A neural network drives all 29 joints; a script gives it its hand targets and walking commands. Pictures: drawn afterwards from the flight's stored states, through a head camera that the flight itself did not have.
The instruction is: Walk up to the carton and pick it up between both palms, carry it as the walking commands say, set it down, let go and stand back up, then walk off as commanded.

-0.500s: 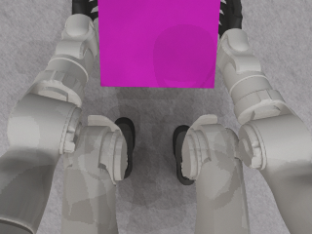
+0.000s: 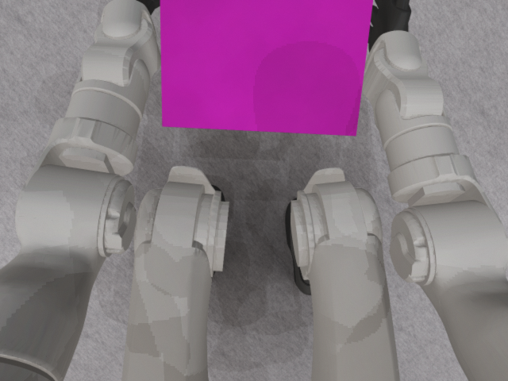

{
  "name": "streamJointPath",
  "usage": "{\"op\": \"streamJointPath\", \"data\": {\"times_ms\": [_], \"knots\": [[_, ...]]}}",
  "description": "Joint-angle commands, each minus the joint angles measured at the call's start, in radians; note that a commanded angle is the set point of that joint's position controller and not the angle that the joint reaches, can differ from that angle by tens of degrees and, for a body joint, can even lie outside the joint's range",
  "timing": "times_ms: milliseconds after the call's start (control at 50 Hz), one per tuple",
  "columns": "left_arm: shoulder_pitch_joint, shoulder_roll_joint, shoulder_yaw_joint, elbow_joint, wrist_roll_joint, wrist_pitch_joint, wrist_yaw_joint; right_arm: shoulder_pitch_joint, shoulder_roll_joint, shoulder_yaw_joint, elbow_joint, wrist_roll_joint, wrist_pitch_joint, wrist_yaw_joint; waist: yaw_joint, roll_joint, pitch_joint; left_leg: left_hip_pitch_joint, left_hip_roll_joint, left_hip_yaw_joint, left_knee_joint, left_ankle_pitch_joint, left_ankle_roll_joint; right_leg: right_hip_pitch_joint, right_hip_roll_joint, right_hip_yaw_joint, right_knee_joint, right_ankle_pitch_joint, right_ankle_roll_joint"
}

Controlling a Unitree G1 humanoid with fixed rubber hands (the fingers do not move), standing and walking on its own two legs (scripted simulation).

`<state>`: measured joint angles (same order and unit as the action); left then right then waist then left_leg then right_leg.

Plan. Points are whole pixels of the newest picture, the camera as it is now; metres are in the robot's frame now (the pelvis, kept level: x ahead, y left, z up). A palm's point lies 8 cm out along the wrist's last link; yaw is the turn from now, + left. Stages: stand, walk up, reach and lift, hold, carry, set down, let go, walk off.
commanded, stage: reach and lift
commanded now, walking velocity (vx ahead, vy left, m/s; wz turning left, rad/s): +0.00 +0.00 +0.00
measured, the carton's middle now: (258, 54) +0.50 +0.01 -0.20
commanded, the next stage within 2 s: none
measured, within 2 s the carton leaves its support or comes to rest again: neither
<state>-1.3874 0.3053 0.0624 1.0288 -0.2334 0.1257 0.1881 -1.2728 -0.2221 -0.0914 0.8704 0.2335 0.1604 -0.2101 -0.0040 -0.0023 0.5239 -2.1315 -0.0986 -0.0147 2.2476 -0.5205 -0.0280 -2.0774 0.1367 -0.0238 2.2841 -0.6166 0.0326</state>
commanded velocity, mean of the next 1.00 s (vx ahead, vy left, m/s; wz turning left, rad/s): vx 0.00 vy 0.00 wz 0.00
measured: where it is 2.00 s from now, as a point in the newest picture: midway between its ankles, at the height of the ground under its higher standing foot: (255, 255)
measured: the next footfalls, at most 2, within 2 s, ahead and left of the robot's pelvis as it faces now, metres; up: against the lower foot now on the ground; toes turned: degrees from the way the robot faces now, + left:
none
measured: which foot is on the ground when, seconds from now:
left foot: down 0.00-1.00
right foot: down 0.00-1.00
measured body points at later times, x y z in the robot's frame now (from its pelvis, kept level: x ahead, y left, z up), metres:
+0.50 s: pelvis -0.01 +0.00 +0.04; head +0.34 +0.02 +0.31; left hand +0.55 +0.16 -0.09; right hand +0.53 -0.14 -0.09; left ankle +0.14 +0.11 -0.32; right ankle +0.12 -0.11 -0.32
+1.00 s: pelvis -0.02 +0.00 +0.08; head +0.31 +0.01 +0.37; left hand +0.53 +0.16 -0.02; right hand +0.51 -0.15 -0.02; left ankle +0.14 +0.11 -0.32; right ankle +0.12 -0.11 -0.32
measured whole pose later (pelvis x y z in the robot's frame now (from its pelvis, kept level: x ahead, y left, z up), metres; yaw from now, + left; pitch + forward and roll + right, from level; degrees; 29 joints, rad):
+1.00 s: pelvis -0.02 +0.00 +0.08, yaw +0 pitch +21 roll -2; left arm -1.30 0.18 0.31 0.65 0.01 0.37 0.13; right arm -1.21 -0.11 -0.32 0.54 -0.01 0.38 -0.13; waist -0.01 0.00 0.52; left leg -1.88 -0.12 -0.05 1.98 -0.46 -0.04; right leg -1.83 0.14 0.00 2.00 -0.54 0.04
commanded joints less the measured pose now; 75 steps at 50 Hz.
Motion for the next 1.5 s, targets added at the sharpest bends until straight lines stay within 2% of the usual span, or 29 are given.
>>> {"op": "streamJointPath", "data": {"times_ms": [0,80,180,400,520,600,800,1000,1140,1480], "knots": [[-0.572,-1.068,-0.293,-0.296,0.008,0.031,-0.263,-0.754,0.997,0.344,-0.359,0.02,-0.007,0.249,-0.004,-0.002,-1.905,0.713,-0.043,0.057,-0.194,0.252,0.052,0.577,0.027,-0.033,-0.29,0.278,-0.031],[-0.613,-1.069,-0.296,-0.287,0.052,0.06,-0.278,-0.73,1.023,0.311,-0.275,-0.018,0.031,0.262,-0.007,0.04,-1.838,0.667,-0.031,0.065,-0.233,0.138,0.046,0.522,0.022,-0.032,-0.325,0.178,-0.032],[-0.611,-1.123,-0.318,-0.321,0.061,0.092,-0.286,-0.751,1.06,0.316,-0.313,-0.031,0.059,0.275,-0.016,0.068,-1.998,0.763,-0.034,0.064,-0.259,0.175,0.034,0.545,0.024,-0.047,-0.34,0.195,-0.029],[-0.554,-1.225,-0.365,-0.418,0.061,0.159,-0.286,-0.75,1.089,0.353,-0.447,-0.058,0.107,0.306,-0.051,0.054,-2.216,0.909,-0.044,0.033,-0.296,0.301,0.026,0.583,0.028,-0.063,-0.365,0.28,-0.03],[-0.532,-1.224,-0.396,-0.472,0.068,0.174,-0.277,-0.708,1.1,0.371,-0.466,-0.064,0.126,0.311,-0.049,0.062,-2.256,0.951,-0.043,0.031,-0.318,0.317,0.024,0.611,0.03,-0.055,-0.386,0.296,-0.026],[-0.517,-1.22,-0.404,-0.501,0.074,0.193,-0.27,-0.694,1.102,0.381,-0.49,-0.063,0.145,0.308,-0.045,0.065,-2.287,0.977,-0.044,0.032,-0.342,0.3,0.023,0.642,0.032,-0.052,-0.412,0.285,-0.025],[-0.512,-1.225,-0.376,-0.487,0.102,0.23,-0.278,-0.684,1.125,0.371,-0.479,-0.08,0.182,0.31,-0.039,0.053,-2.242,0.958,-0.043,0.035,-0.42,0.197,0.026,0.695,0.026,-0.041,-0.492,0.216,-0.023],[-0.504,-1.249,-0.359,-0.484,0.113,0.246,-0.298,-0.681,1.163,0.382,-0.501,-0.088,0.2,0.315,-0.035,0.03,-2.285,0.987,-0.049,0.037,-0.484,0.185,0.029,0.8,0.026,-0.028,-0.563,0.223,-0.016],[-0.507,-1.25,-0.364,-0.506,0.116,0.262,-0.297,-0.666,1.168,0.386,-0.514,-0.087,0.217,0.318,-0.036,0.036,-2.308,1.044,-0.047,0.03,-0.534,0.166,0.028,0.846,0.026,-0.02,-0.608,0.21,-0.017],[-0.455,-1.312,-0.377,-0.521,0.134,0.285,-0.303,-0.618,1.178,0.383,-0.528,-0.106,0.231,0.347,-0.062,0.056,-2.32,1.207,-0.045,-0.013,-0.664,0.154,0.02,0.922,0.024,-0.014,-0.715,0.206,-0.018]]}}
